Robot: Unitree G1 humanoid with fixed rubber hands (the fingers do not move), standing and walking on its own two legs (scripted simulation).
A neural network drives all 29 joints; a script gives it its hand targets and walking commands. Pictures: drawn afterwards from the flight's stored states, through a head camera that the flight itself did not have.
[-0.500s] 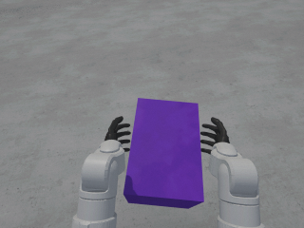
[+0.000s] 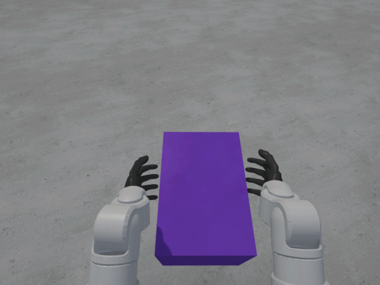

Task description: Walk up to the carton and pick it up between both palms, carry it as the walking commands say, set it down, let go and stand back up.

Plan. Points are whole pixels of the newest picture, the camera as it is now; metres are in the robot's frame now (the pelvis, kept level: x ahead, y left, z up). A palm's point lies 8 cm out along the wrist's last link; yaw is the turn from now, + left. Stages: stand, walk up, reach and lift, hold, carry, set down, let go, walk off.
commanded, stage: carry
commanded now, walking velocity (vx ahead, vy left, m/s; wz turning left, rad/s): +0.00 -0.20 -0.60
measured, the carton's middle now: (201, 198) +0.32 +0.02 +0.00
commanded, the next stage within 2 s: none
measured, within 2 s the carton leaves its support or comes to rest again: neither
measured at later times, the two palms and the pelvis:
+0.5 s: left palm (271, 215) +0.27 -0.12 +0.05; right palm out of the picture +0.21 -0.36 +0.09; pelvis -0.05 -0.17 -0.02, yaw -15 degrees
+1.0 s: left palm out of the picture +0.16 -0.36 +0.06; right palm out of the picture +0.02 -0.57 +0.06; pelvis -0.15 -0.30 -0.02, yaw -33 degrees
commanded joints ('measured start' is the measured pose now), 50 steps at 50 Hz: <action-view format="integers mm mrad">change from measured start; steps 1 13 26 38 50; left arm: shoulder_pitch -456 -409 -480 -438 -380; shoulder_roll -972 -1038 -977 -948 -1049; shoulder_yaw -521 -390 -525 -537 -402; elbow -120 -60 -167 -126 -123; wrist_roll -317 -279 -268 -312 -280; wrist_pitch -52 -93 -81 -40 -108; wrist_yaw -196 -211 -194 -183 -215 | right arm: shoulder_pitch -197 -362 -153 -111 -405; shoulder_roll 976 1120 1048 947 1141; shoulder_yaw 406 551 420 363 591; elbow -80 -130 -36 -18 -190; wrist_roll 264 344 298 238 396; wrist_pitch -2 -10 -24 4 -27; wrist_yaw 210 236 254 221 243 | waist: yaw -53 -41 -41 -62 -37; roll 289 -372 309 364 -292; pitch -211 -382 -281 -263 -397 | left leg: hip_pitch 188 -381 223 224 -367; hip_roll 182 -64 453 198 -82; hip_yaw -13 -136 -524 -23 -160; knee -38 661 -214 -27 721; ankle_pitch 689 -302 351 602 -194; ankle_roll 48 -62 275 57 -38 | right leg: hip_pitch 43 568 -190 62 497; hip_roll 11 -176 -42 -6 -168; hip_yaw -169 112 66 -178 126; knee -279 -480 153 -357 -597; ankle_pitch -77 1132 -142 -25 681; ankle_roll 6 -216 -49 7 -204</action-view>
